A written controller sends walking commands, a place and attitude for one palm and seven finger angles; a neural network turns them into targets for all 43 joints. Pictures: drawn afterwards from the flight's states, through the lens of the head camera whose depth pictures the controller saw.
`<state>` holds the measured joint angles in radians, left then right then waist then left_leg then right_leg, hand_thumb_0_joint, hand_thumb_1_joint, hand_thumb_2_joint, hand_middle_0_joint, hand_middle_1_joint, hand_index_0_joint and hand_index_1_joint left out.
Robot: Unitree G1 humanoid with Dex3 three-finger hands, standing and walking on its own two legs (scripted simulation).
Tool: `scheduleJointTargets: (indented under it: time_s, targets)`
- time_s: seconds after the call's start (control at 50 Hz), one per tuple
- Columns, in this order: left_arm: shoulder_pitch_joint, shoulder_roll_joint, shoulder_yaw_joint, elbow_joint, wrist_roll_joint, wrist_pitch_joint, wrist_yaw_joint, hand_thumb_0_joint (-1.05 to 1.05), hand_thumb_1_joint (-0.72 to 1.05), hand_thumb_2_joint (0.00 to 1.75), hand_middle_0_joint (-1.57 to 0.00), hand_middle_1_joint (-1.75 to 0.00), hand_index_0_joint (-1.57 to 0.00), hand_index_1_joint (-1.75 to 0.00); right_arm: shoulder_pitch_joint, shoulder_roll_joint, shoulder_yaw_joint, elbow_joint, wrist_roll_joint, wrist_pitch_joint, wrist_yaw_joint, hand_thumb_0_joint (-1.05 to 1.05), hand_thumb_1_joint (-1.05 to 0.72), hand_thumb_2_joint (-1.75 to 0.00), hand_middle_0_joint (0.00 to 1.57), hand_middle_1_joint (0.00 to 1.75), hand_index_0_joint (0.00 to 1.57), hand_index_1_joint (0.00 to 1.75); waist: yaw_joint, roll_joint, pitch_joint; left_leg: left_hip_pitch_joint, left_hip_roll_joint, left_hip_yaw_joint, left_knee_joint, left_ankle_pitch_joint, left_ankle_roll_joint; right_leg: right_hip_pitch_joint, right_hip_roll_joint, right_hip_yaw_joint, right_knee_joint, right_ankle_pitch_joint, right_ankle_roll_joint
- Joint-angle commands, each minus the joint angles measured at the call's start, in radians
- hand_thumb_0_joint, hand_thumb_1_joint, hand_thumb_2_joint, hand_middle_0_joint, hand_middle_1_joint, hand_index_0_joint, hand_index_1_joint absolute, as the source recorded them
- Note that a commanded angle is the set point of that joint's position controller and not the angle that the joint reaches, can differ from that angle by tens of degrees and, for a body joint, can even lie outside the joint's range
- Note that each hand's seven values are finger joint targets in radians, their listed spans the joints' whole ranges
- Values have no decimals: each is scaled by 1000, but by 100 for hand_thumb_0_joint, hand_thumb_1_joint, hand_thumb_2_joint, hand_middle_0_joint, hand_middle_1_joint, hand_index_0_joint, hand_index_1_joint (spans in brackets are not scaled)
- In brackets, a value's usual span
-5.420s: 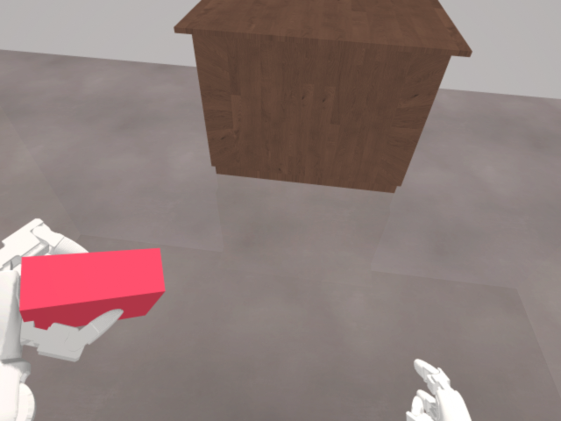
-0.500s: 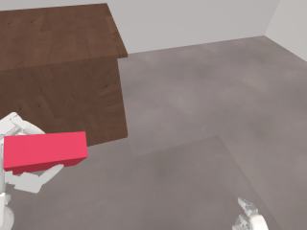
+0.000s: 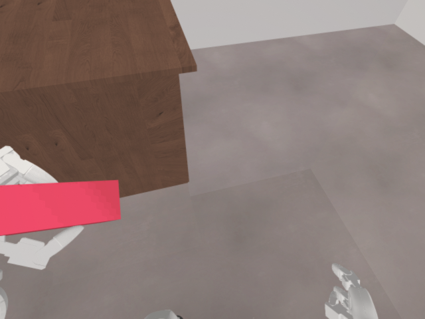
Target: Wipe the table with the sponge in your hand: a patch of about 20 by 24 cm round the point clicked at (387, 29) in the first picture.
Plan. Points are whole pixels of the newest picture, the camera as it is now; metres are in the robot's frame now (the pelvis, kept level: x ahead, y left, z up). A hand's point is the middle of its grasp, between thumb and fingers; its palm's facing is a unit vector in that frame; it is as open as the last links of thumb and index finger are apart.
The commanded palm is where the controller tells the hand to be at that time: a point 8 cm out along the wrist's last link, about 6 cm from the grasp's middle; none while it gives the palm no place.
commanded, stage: take the last steps up to it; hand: left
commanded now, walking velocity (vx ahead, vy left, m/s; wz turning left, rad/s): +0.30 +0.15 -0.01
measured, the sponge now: (75, 206) +0.23 +0.20 +0.16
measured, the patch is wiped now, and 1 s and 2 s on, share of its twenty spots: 0.00 0.00 0.00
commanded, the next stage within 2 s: come to a stop and stand still in 1.32 s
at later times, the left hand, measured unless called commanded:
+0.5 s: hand (60, 136) +0.33 +0.26 +0.18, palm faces +0.37 -0.80 -0.47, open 9.3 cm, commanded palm +0.27 +0.30 +0.19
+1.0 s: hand (58, 80) +0.44 +0.30 +0.19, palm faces +0.35 -0.79 -0.50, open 9.3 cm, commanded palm +0.39 +0.35 +0.19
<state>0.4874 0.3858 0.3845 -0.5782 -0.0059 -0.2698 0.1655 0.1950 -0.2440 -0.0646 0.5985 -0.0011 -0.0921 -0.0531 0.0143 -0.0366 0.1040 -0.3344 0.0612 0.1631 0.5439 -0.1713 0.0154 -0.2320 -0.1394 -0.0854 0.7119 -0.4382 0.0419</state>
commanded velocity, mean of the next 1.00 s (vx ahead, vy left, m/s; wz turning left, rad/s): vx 0.28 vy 0.13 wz -0.01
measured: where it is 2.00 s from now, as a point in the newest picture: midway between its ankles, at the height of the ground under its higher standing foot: (189, 284)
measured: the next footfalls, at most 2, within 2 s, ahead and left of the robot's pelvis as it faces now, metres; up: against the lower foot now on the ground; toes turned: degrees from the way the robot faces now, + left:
right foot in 0.30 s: +0.13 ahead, -0.08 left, +0.00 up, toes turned -12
left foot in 0.64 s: +0.26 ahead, +0.20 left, +0.00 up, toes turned +8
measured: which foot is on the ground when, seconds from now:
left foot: down 0.00-0.30, up 0.32-0.62, down 0.64-1.00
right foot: up 0.00-0.28, down 0.30-0.66, up 0.68-0.98, down 1.00-1.00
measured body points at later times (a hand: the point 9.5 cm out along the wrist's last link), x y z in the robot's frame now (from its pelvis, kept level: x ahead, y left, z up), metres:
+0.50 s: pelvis +0.11 +0.03 +0.01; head +0.15 +0.01 +0.46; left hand +0.31 +0.30 +0.20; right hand +0.26 -0.22 -0.10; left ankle +0.12 +0.17 -0.65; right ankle +0.10 -0.07 -0.72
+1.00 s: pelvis +0.22 +0.08 +0.00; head +0.24 +0.06 +0.45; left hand +0.42 +0.34 +0.22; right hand +0.37 -0.12 -0.10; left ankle +0.22 +0.19 -0.72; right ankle +0.25 +0.00 -0.72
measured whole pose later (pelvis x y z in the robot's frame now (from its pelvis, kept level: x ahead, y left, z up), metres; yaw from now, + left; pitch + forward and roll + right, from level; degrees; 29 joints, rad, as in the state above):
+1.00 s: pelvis +0.22 +0.08 +0.00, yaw -3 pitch +0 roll +1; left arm 0.50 0.41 0.38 -0.53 -0.02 -0.23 0.15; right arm 0.22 -0.12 0.03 0.62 0.00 -0.12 -0.05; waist 0.01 0.03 0.04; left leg -0.26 0.07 0.17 0.60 -0.33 0.00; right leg -0.33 -0.04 -0.17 0.60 -0.30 0.01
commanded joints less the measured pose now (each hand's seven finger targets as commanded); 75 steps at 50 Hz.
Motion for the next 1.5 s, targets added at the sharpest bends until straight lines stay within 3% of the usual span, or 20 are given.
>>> scheduleJointTargets:
  time_s: [0.0,0.12,0.24,0.28,0.3,0.42,0.56,0.6,0.62,0.64,0.68,0.78,0.94,0.96,1.0,1.04,1.12,1.28,1.36,1.48]
  targets:
    - [-70,189,137,-144,-12,-65,16,0,10,130,-120,-160,-120,-160,-50,-78,-19,-127,8,-57,-3,0,-90,-90,20,30,20,30,-31,311,-246,337,367,-525,-232,103,264,-398,46,51,542,-191,-27]
    - [12,136,103,-252,-26,-56,2,0,10,130,-120,-160,-120,-160,-60,-65,-4,-109,16,-92,7,0,-90,-90,20,30,20,30,-13,287,-226,205,225,-191,-217,162,170,-259,41,-42,209,14,-12]
    - [-16,154,125,-86,-23,-9,3,0,10,130,-120,-160,-120,-160,-66,-67,8,-99,13,-60,-16,0,-90,-90,20,30,20,30,-1,124,-230,45,175,-100,-2,19,83,111,78,-84,-230,179,-30]
    - [-61,198,141,-43,-15,-5,1,0,10,130,-120,-160,-120,-160,-90,-39,17,-122,10,-42,-9,0,-90,-90,20,30,20,30,1,-267,-205,-341,-31,-15,466,-335,0,300,-279,551,-411,268,-203]
    - [-92,187,142,-20,-35,-9,-2,0,10,130,-120,-160,-120,-160,-73,-69,0,-107,10,-44,5,0,-90,-90,20,30,20,30,-1,-273,-197,-384,-16,-141,647,-337,-24,262,-357,649,-467,188,-228]
    - [-79,161,98,-111,-7,-60,-9,0,10,130,-120,-160,-120,-160,-95,-54,23,-86,-1,-18,16,0,-90,-90,20,30,20,30,-16,-63,-158,-312,57,-144,529,-142,-44,134,-220,147,-383,550,-177]
    - [-16,176,139,-189,-11,-45,33,0,10,130,-120,-160,-120,-160,-53,-34,2,-141,-5,-35,0,0,-90,-90,20,30,20,30,-6,-117,-237,59,-44,43,-33,-31,-24,147,-144,66,-264,508,-134]
    - [-68,164,125,-196,-13,-55,32,0,10,130,-120,-160,-120,-160,-31,-57,-14,-146,3,-36,-14,0,-90,-90,20,30,20,30,-28,29,-249,230,-17,20,-126,10,-6,48,-77,24,-77,405,-91]
    - [-93,153,119,-202,-17,-60,30,0,10,130,-120,-160,-120,-160,-23,-91,-28,-150,10,-36,-14,0,-90,-90,20,30,20,30,-39,243,-272,342,135,-194,-159,98,63,-110,16,-41,146,209,-45]
    - [-115,156,117,-196,-18,-69,26,0,10,130,-120,-160,-120,-160,-20,-97,-32,-160,15,-39,-7,0,-90,-90,20,30,20,30,-32,361,-266,403,302,-453,-198,277,161,-303,101,-42,367,-206,-22]
    - [-96,191,133,-120,-18,-67,11,0,10,130,-120,-160,-120,-160,-50,-76,-17,-136,10,-54,-7,0,-90,-90,20,30,20,30,-26,309,-219,269,362,-537,-244,41,257,-399,46,67,544,-177,-29]
    - [-43,139,88,-262,-25,-56,-6,0,10,130,-120,-160,-120,-160,-56,-65,-2,-115,16,-84,7,0,-90,-90,20,30,20,30,-12,287,-213,187,228,-215,-227,146,171,-307,39,-12,306,12,-12]
    - [-67,154,112,-82,-20,-2,5,0,10,130,-120,-160,-120,-160,-63,-64,23,-103,8,-62,-21,0,-90,-90,20,30,20,30,-9,159,-203,56,197,-139,-93,-36,84,55,103,-79,-209,146,-25]
    - [-92,161,111,-70,-13,0,3,0,10,130,-120,-160,-120,-160,-63,-55,25,-105,7,-51,-22,0,-90,-90,20,30,20,30,-10,48,-218,-17,144,-98,48,-89,59,129,35,42,-283,167,-66]
    - [-118,195,140,-39,-27,4,5,0,10,130,-120,-160,-120,-160,-75,-44,24,-124,11,-48,-10,0,-90,-90,20,30,20,30,3,-288,-205,-306,-38,-47,477,-373,-22,245,-292,588,-433,274,-232]
    - [-104,183,126,-55,-31,-10,0,0,10,130,-120,-160,-120,-160,-78,-45,29,-101,9,-39,4,0,-90,-90,20,30,20,30,-6,-152,-169,-363,6,-181,663,-293,-42,223,-302,514,-416,378,-253]
    - [-89,158,91,-135,-8,-42,5,0,10,130,-120,-160,-120,-160,-92,-42,38,-106,0,-17,3,0,-90,-90,20,30,20,30,-17,-77,-187,-219,28,-119,424,-205,-43,155,-200,158,-345,716,-190]
    - [-45,167,119,-193,-19,-30,31,0,10,130,-120,-160,-120,-160,-51,-47,6,-159,-1,-10,-19,0,-90,-90,20,30,20,30,-13,-34,-237,158,-30,5,-114,14,-25,95,-95,82,-197,466,-117]
    - [-90,182,113,-138,-25,-47,14,0,10,130,-120,-160,-120,-160,-56,-82,-2,-161,2,-23,-24,0,-90,-90,20,30,20,30,-15,378,-203,256,353,-519,-266,100,201,-287,94,31,354,-213,-32]
    - [-47,127,57,-240,-29,-10,-3,0,10,130,-120,-160,-120,-160,-45,-73,17,-145,2,-51,8,0,-90,-90,20,30,20,30,-17,275,-217,201,223,-195,-185,410,101,-153,104,-9,102,39,-9]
